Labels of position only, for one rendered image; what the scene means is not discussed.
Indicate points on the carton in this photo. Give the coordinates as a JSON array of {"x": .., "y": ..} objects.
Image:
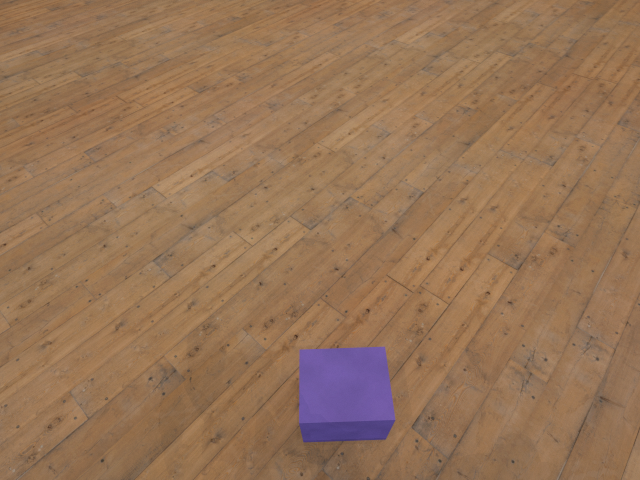
[{"x": 344, "y": 394}]

